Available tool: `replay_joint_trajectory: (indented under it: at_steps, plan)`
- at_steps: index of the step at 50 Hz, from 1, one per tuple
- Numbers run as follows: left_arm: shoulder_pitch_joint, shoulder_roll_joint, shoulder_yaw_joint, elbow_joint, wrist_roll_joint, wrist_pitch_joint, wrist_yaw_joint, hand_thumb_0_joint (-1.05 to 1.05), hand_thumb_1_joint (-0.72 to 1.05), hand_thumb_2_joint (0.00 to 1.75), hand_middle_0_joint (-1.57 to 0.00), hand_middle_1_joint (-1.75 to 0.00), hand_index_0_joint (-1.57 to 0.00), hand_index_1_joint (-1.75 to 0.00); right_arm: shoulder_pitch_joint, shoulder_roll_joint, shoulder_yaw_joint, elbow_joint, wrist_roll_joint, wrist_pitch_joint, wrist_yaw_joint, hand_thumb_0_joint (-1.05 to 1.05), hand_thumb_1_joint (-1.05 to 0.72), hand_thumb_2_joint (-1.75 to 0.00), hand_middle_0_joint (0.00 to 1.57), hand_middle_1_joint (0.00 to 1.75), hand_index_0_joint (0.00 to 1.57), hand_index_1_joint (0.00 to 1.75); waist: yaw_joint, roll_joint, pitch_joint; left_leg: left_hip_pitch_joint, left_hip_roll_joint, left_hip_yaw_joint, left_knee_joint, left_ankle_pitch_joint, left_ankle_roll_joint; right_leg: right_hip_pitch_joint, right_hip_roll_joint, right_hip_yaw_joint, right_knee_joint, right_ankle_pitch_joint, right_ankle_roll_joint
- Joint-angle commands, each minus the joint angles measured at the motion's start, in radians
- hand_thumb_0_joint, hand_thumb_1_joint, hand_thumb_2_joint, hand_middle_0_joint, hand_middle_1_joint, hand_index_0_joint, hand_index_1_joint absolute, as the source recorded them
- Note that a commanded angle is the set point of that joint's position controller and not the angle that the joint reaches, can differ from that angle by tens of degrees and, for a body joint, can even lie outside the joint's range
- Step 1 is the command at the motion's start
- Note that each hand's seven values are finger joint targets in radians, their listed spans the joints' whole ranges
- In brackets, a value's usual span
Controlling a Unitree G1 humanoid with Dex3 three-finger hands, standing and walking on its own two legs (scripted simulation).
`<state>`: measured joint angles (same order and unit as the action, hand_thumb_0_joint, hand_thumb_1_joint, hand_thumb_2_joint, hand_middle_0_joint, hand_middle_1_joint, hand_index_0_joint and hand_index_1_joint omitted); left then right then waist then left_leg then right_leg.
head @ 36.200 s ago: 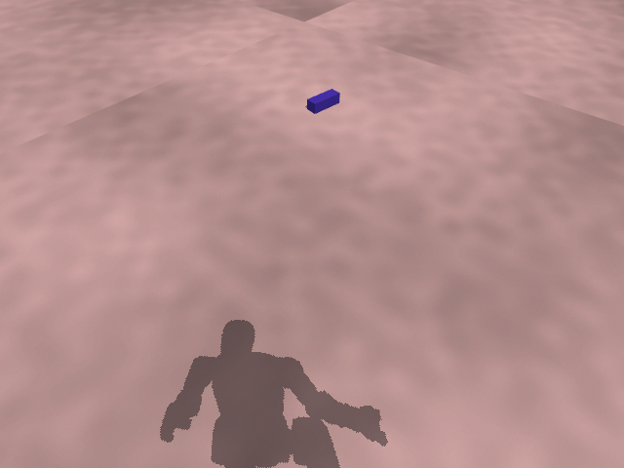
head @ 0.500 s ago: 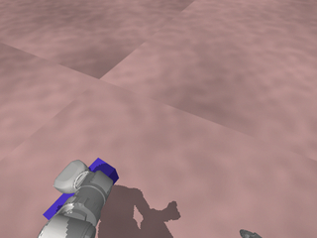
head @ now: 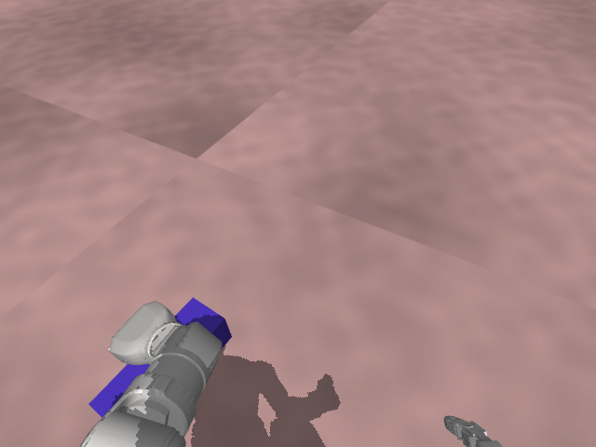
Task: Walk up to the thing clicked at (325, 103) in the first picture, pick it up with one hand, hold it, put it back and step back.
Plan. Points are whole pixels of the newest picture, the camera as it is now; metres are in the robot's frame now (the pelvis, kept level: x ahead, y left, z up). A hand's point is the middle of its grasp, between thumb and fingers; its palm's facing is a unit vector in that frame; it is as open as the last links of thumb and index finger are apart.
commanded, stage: hold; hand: left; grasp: from above
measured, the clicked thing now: (168, 366) +0.29 +0.22 -0.09
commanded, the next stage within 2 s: crouch in 0.76 s
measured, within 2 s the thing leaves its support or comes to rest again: neither
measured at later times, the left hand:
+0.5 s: hand (169, 361) +0.28 +0.20 -0.05, palm faces -0.19 -0.41 -0.89, open 10.1 cm
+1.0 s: hand (171, 361) +0.28 +0.20 -0.05, palm faces -0.21 -0.40 -0.89, open 10.1 cm
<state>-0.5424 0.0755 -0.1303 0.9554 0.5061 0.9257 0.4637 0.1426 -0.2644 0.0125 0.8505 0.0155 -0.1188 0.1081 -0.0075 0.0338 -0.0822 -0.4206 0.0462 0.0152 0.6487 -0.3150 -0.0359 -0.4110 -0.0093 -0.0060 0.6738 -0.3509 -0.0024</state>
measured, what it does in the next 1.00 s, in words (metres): stands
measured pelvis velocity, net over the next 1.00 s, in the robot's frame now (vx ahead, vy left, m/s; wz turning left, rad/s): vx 0.00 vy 0.00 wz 0.00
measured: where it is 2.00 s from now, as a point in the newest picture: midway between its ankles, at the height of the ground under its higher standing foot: outside the picture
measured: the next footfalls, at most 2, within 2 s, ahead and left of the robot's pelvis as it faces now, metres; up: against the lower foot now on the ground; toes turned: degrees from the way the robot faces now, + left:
none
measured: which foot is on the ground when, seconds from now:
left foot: down 0.00-1.00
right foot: down 0.00-1.00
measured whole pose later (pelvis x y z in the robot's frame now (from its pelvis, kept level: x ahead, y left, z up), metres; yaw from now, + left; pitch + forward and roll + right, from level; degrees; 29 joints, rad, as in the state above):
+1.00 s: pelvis +0.00 +0.00 +0.00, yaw +0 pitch +5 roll +1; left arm -0.54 0.05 -0.14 0.96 0.51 0.96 0.47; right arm 0.11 -0.26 0.01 0.86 0.02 -0.12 0.11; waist 0.00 0.03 -0.08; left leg -0.40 0.05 0.02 0.61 -0.29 -0.04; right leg -0.39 -0.01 0.00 0.64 -0.33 0.00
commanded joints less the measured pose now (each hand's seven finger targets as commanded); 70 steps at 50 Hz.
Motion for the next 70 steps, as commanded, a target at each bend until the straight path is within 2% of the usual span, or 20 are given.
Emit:
replay_joint_trajectory:
  at_steps: [1, 4, 10, 19, 21, 26, 30, 32, 34, 35, 37, 39, 41, 42, 46, 54, 60, 63, 65, 70]
  plan:
    - [-0.444, 0.168, -0.007, -0.193, 0.073, 0.011, 0.05, 0.0, 0.65, 1.0, -1.04, -0.79, -0.99, -0.85, -0.108, -0.131, -0.033, -0.127, 0.01, -0.041, -0.006, 0.0, -0.9, -0.9, 0.2, 0.3, 0.2, 0.3, 0.002, -0.041, -0.315, 0.137, -0.054, 0.04, -0.068, 0.268, 0.037, 0.147, 0.034, -0.004, -0.099, 0.339, 0.005]
    - [-0.452, 0.127, -0.029, -0.198, 0.074, 0.016, 0.047, 0.0, 0.63, 1.01, -1.04, -0.79, -0.98, -0.85, -0.117, -0.123, -0.031, -0.128, 0.008, -0.042, -0.004, 0.0, -0.9, -0.9, 0.2, 0.3, 0.2, 0.3, -0.008, -0.049, -0.306, 0.143, -0.051, 0.035, -0.073, 0.266, 0.037, 0.136, 0.035, -0.004, -0.104, 0.334, 0.005]
    - [-0.442, 0.168, -0.007, -0.211, 0.083, 0.023, 0.06, 0.0, 0.69, 1.03, -1.08, -0.8, -1.02, -0.86, -0.133, -0.126, -0.033, -0.133, 0.008, -0.044, -0.003, 0.0, -0.89, -0.9, 0.2, 0.3, 0.2, 0.3, 0.016, -0.037, -0.309, 0.14, -0.053, 0.04, -0.084, 0.252, 0.037, 0.149, 0.033, -0.003, -0.113, 0.304, 0.002]
    - [-0.457, 0.122, -0.033, -0.235, 0.072, 0.033, 0.066, 0.0, 0.73, 1.03, -1.11, -0.79, -1.05, -0.85, -0.15, -0.115, -0.028, -0.139, 0.007, -0.042, -0.004, 0.0, -0.89, -0.9, 0.2, 0.3, 0.2, 0.3, 0.001, -0.05, -0.314, 0.147, -0.05, 0.039, -0.085, 0.258, 0.038, 0.15, 0.034, -0.003, -0.115, 0.315, 0.003]
    - [-0.433, 0.163, -0.006, -0.234, 0.078, 0.032, 0.069, 0.0, 0.73, 1.04, -1.13, -0.77, -1.06, -0.84, -0.152, -0.12, -0.036, -0.136, 0.006, -0.04, -0.005, 0.0, -0.89, -0.9, 0.2, 0.3, 0.2, 0.3, 0.021, -0.031, -0.315, 0.144, -0.049, 0.041, -0.089, 0.256, 0.034, 0.158, 0.034, -0.003, -0.111, 0.298, -0.001]
    - [-0.473, 0.123, -0.037, -0.27, 0.067, 0.038, 0.059, 0.0, 0.75, 1.02, -1.14, -0.78, -1.08, -0.84, -0.167, -0.111, -0.027, -0.137, 0.011, -0.044, -0.007, 0.0, -0.89, -0.9, 0.2, 0.3, 0.2, 0.3, 0.004, -0.041, -0.314, 0.16, -0.049, 0.038, -0.097, 0.244, 0.037, 0.154, 0.036, -0.005, -0.126, 0.288, 0.001]
    - [-0.417, 0.133, -0.021, -0.207, 0.07, 0.048, 0.057, 0.0, 0.71, 0.99, -1.11, -0.76, -1.05, -0.82, -0.162, -0.115, -0.032, -0.13, 0.008, -0.045, -0.006, 0.0, -0.9, -0.9, 0.2, 0.3, 0.2, 0.3, 0.02, -0.057, -0.287, 0.142, -0.048, 0.038, -0.097, 0.247, 0.036, 0.148, 0.035, -0.006, -0.124, 0.283, 0.0]
    - [-0.437, 0.122, -0.028, -0.209, 0.072, 0.045, 0.055, 0.0, 0.71, 1.0, -1.12, -0.74, -1.05, -0.81, -0.16, -0.116, -0.031, -0.128, 0.01, -0.047, -0.005, 0.0, -0.9, -0.9, 0.2, 0.3, 0.2, 0.3, 0.002, -0.061, -0.292, 0.149, -0.045, 0.034, -0.098, 0.254, 0.036, 0.144, 0.036, -0.004, -0.122, 0.292, -0.001]
    - [-0.453, 0.139, -0.019, -0.232, 0.066, 0.044, 0.062, 0.0, 0.74, 1.06, -1.14, -0.76, -1.07, -0.84, -0.161, -0.114, -0.033, -0.136, 0.01, -0.048, -0.005, 0.0, -0.89, -0.9, 0.2, 0.3, 0.2, 0.3, 0.021, -0.038, -0.293, 0.149, -0.049, 0.041, -0.097, 0.264, 0.034, 0.154, 0.034, -0.006, -0.126, 0.304, 0.0]
    - [-0.437, 0.112, -0.034, -0.207, 0.067, 0.047, 0.059, 0.0, 0.74, 1.05, -1.15, -0.75, -1.08, -0.83, -0.158, -0.115, -0.028, -0.133, 0.012, -0.049, -0.004, 0.0, -0.9, -0.9, 0.2, 0.3, 0.2, 0.3, 0.0, -0.077, -0.295, 0.152, -0.049, 0.037, -0.094, 0.259, 0.04, 0.154, 0.035, -0.006, -0.129, 0.307, 0.002]
    - [-0.47, 0.147, -0.017, -0.237, 0.072, 0.042, 0.06, 0.0, 0.72, 1.03, -1.14, -0.74, -1.06, -0.81, -0.156, -0.119, -0.033, -0.129, 0.012, -0.049, -0.002, 0.0, -0.89, -0.9, 0.2, 0.3, 0.2, 0.3, 0.01, -0.054, -0.321, 0.152, -0.051, 0.04, -0.092, 0.272, 0.039, 0.16, 0.032, 0.0, -0.124, 0.325, 0.002]
    - [-0.452, 0.117, -0.032, -0.208, 0.075, 0.046, 0.059, 0.0, 0.7, 1.01, -1.13, -0.73, -1.05, -0.81, -0.154, -0.115, -0.032, -0.127, 0.012, -0.047, -0.002, 0.0, -0.9, -0.9, 0.2, 0.3, 0.2, 0.3, 0.005, -0.06, -0.313, 0.152, -0.05, 0.038, -0.09, 0.284, 0.039, 0.16, 0.032, -0.003, -0.122, 0.343, 0.002]
    - [-0.454, 0.161, -0.008, -0.198, 0.081, 0.042, 0.062, 0.0, 0.72, 1.01, -1.14, -0.72, -1.07, -0.8, -0.147, -0.12, -0.039, -0.122, 0.01, -0.046, -0.003, 0.0, -0.9, -0.9, 0.2, 0.3, 0.2, 0.3, 0.017, -0.05, -0.314, 0.141, -0.049, 0.041, -0.09, 0.279, 0.037, 0.161, 0.03, -0.002, -0.116, 0.329, -0.001]
    - [-0.449, 0.119, -0.024, -0.206, 0.071, 0.039, 0.059, 0.0, 0.73, 1.01, -1.15, -0.72, -1.07, -0.8, -0.152, -0.114, -0.037, -0.123, 0.01, -0.045, -0.001, 0.0, -0.9, -0.9, 0.2, 0.3, 0.2, 0.3, 0.006, -0.047, -0.318, 0.149, -0.049, 0.039, -0.092, 0.281, 0.037, 0.154, 0.032, -0.003, -0.115, 0.331, -0.002]
    - [-0.439, 0.121, -0.023, -0.191, 0.08, 0.038, 0.058, 0.0, 0.66, 0.91, -0.93, -0.88, -0.96, -0.85, -0.15, -0.116, -0.039, -0.119, 0.011, -0.039, 0.0, 0.0, -0.85, -0.88, 0.2, 0.3, 0.2, 0.3, 0.011, -0.035, -0.307, 0.151, -0.047, 0.037, -0.093, 0.282, 0.034, 0.145, 0.032, -0.005, -0.114, 0.323, -0.002]
    - [-0.411, 0.101, -0.013, -0.027, 0.07, -0.03, 0.068, 0.0, 0.62, 0.96, -0.92, -0.91, -0.94, -0.89, -0.092, -0.118, -0.047, -0.086, 0.007, -0.047, -0.003, 0.0, -0.85, -0.88, 0.2, 0.3, 0.2, 0.3, -0.018, -0.109, -0.263, 0.078, -0.041, 0.037, -0.06, 0.235, 0.041, 0.088, 0.025, 0.005, -0.108, 0.29, -0.001]
    - [-0.443, 0.127, 0.035, 0.112, 0.115, -0.132, 0.14, 0.0, 0.63, 0.96, -0.92, -0.94, -0.94, -0.92, -0.004, -0.122, -0.075, -0.036, -0.021, -0.064, -0.002, 0.0, -0.85, -0.88, 0.2, 0.3, 0.2, 0.3, -0.045, -0.086, -0.292, -0.06, -0.033, 0.045, 0.085, 0.223, 0.031, -0.062, 0.027, 0.013, 0.018, 0.291, -0.005]
    - [-0.494, 0.177, 0.092, 0.177, 0.145, -0.174, 0.215, 0.0, 0.61, 0.98, -0.91, -0.95, -0.93, -0.93, 0.023, -0.121, -0.089, -0.022, -0.048, -0.076, 0.013, 0.0, -0.85, -0.88, 0.2, 0.3, 0.2, 0.3, -0.047, -0.043, -0.341, -0.206, -0.029, 0.046, 0.227, 0.199, 0.019, -0.202, 0.028, 0.02, 0.153, 0.272, -0.009]
    - [-0.504, 0.155, 0.117, 0.222, 0.152, -0.193, 0.268, 0.0, 0.58, 0.97, -0.91, -0.93, -0.92, -0.92, 0.026, -0.116, -0.095, -0.019, -0.071, -0.08, 0.028, 0.0, -0.86, -0.89, 0.2, 0.3, 0.2, 0.3, -0.056, -0.028, -0.388, -0.265, -0.025, 0.038, 0.296, 0.187, 0.007, -0.277, 0.031, 0.019, 0.23, 0.255, -0.015]
    - [-0.592, 0.197, 0.227, 0.311, 0.082, -0.24, 0.376, 0.0, 0.52, 0.92, -0.89, -0.86, -0.9, -0.85, 0.005, -0.133, -0.115, -0.018, -0.118, -0.094, 0.055, 0.0, -0.87, -0.89, 0.2, 0.3, 0.2, 0.3, -0.066, 0.006, -0.478, -0.451, -0.024, 0.015, 0.455, 0.089, -0.004, -0.475, 0.039, -0.002, 0.381, 0.138, -0.021]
